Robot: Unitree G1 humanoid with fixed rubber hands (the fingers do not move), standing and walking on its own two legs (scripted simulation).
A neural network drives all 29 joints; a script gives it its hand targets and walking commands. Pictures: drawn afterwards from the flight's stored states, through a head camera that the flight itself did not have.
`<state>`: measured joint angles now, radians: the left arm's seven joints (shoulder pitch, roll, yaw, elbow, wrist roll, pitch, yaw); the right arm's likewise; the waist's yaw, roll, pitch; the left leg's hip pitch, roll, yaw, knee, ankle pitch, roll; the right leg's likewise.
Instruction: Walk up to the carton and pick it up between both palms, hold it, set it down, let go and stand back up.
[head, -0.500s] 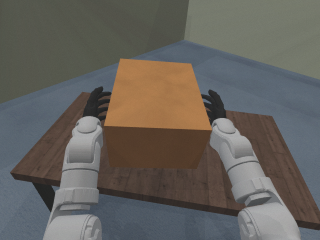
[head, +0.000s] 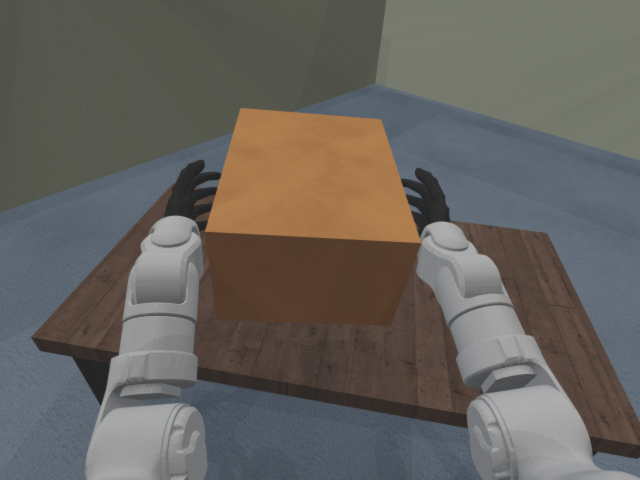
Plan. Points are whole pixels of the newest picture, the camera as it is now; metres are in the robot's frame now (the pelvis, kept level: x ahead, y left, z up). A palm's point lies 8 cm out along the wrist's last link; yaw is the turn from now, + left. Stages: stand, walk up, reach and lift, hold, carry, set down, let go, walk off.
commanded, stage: hold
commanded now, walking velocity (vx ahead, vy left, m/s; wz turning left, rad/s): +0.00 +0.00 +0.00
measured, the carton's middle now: (309, 207) +0.43 +0.00 +0.18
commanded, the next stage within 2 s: none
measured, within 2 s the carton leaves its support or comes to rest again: neither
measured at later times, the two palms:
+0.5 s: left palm (179, 225) +0.37 +0.16 +0.19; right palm (426, 229) +0.37 -0.14 +0.18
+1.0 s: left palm (179, 228) +0.37 +0.16 +0.19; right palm (425, 231) +0.37 -0.14 +0.18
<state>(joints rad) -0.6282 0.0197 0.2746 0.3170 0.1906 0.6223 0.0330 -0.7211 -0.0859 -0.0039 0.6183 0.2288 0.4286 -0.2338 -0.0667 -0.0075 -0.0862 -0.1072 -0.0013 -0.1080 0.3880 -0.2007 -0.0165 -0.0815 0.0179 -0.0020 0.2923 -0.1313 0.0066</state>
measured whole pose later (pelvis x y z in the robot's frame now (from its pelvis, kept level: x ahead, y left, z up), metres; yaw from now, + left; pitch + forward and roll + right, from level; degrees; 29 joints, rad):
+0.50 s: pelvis +0.01 +0.00 +0.00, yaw +1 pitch -5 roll -2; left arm -0.60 0.02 0.26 0.29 0.20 0.62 0.03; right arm -0.70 -0.09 0.01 0.60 0.24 0.42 -0.24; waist -0.07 -0.01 -0.08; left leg -0.10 0.00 -0.12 0.40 -0.22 -0.01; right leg -0.06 0.02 -0.01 0.28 -0.14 0.01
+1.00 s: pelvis +0.01 +0.00 +0.00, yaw +1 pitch -5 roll -2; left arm -0.57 0.01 0.25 0.24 0.20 0.63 0.03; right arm -0.66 -0.09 0.02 0.55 0.25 0.43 -0.24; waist -0.08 -0.01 -0.07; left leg -0.09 0.00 -0.12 0.41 -0.23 -0.01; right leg -0.05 0.02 -0.02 0.28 -0.15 0.01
